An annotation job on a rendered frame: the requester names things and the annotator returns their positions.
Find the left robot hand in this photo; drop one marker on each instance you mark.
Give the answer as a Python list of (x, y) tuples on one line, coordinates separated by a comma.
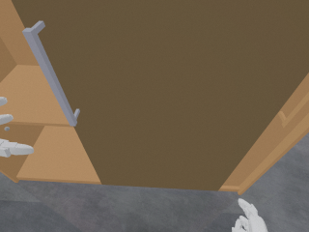
[(8, 148)]

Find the right robot hand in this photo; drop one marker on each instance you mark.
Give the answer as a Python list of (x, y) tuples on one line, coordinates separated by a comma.
[(254, 223)]

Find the wardrobe door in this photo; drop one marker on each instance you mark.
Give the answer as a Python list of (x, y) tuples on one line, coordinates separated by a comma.
[(270, 138), (172, 93)]

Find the handle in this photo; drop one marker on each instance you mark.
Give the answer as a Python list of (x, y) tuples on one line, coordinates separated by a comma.
[(32, 38), (296, 113)]

